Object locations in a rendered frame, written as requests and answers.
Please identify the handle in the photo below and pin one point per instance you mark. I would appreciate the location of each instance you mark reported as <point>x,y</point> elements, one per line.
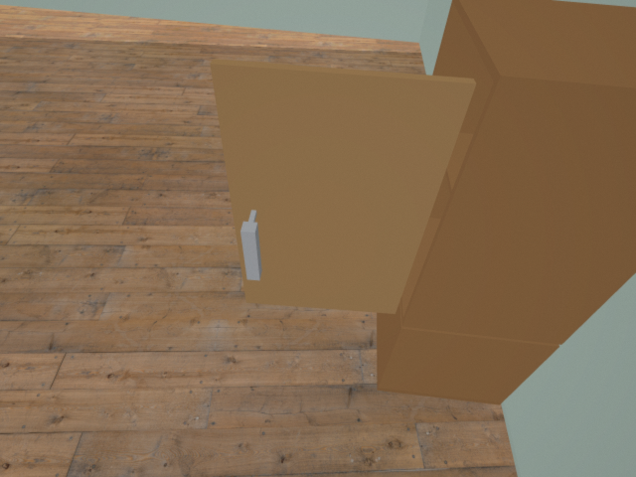
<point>251,248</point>

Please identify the cupboard door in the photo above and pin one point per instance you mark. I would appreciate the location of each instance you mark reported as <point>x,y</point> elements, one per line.
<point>342,168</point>

